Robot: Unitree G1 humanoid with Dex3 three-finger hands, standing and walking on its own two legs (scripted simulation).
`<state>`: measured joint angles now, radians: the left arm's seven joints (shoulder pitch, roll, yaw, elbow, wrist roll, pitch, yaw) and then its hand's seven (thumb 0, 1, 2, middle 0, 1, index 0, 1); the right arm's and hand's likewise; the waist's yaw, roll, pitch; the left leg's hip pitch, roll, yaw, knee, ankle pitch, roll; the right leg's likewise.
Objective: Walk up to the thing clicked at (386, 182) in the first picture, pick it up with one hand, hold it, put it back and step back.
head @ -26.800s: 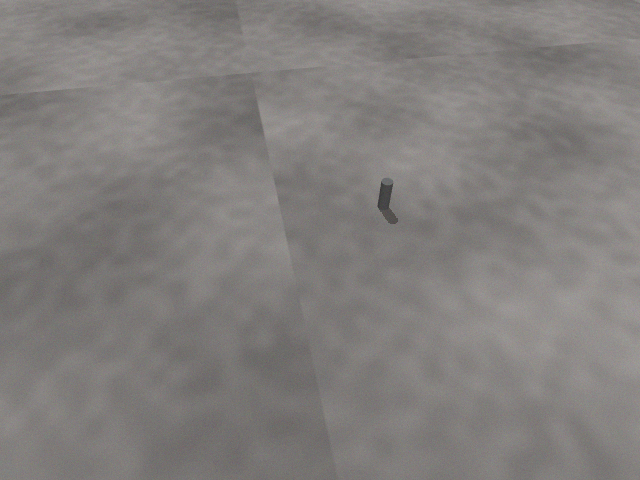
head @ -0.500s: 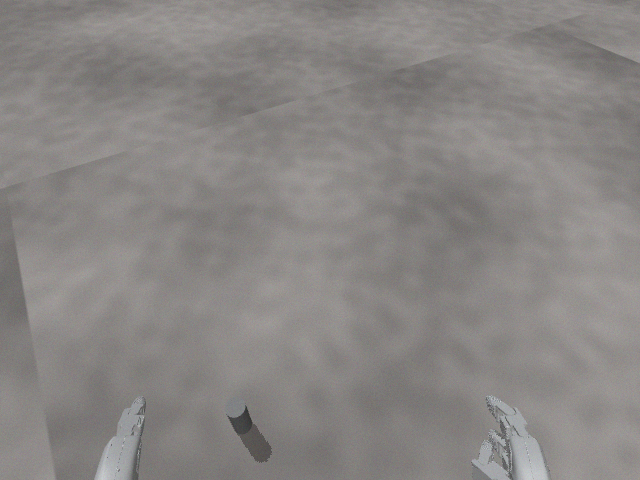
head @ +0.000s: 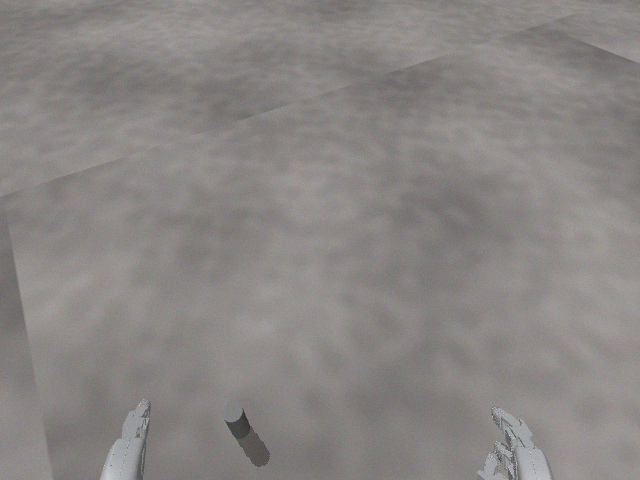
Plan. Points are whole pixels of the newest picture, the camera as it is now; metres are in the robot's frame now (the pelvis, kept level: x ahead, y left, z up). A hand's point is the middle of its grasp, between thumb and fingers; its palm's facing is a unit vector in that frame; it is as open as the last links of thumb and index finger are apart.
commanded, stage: home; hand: left
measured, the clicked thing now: (236, 420) +0.40 +0.24 -0.65
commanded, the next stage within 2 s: stand in 0.92 s
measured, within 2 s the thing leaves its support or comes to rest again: neither
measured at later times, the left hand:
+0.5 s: hand (176, 479) +0.16 +0.18 -0.06, palm faces +0.11 -0.95 -0.28, open 17.5 cm
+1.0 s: hand out of the picture +0.16 +0.19 -0.05, palm faces +0.11 -0.95 -0.28, open 17.4 cm
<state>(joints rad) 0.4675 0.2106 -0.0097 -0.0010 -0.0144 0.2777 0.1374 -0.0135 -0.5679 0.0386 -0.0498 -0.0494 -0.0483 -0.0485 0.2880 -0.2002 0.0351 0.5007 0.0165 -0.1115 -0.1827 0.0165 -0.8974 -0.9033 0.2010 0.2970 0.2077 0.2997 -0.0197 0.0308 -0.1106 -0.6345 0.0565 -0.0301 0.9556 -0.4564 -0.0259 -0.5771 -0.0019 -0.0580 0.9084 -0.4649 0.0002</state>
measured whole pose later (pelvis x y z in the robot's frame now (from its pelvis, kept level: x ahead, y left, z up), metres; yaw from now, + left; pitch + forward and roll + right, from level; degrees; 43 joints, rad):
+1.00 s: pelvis -0.01 +0.00 +0.00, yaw +0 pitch +7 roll -2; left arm 0.46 0.21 -0.01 0.01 -0.01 0.26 0.13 -0.01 -0.52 0.06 -0.05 -0.06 -0.05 -0.06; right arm 0.28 -0.20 0.04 0.51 0.01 -0.13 -0.18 0.02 -0.90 -0.90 0.20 0.30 0.21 0.30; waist -0.01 0.03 -0.10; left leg -0.62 0.05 -0.03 0.94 -0.44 -0.02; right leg -0.56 0.00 -0.05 0.89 -0.45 0.01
